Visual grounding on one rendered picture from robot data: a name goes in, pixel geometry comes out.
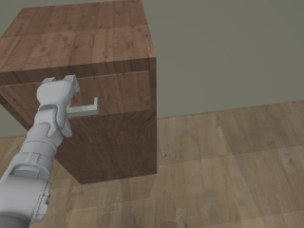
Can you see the robot left hand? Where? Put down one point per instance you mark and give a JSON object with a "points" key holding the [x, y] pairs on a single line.
{"points": [[60, 92]]}

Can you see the cabinet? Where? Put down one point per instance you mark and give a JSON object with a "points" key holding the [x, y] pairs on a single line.
{"points": [[88, 39]]}

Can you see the robot left forearm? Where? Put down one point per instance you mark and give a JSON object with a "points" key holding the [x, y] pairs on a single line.
{"points": [[35, 158]]}

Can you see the drawer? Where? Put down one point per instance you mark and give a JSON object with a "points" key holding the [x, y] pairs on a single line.
{"points": [[116, 93]]}

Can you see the handle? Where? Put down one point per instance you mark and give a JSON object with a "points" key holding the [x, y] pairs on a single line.
{"points": [[83, 110]]}

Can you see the robot left upper arm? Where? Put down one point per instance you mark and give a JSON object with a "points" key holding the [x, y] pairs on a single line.
{"points": [[23, 200]]}

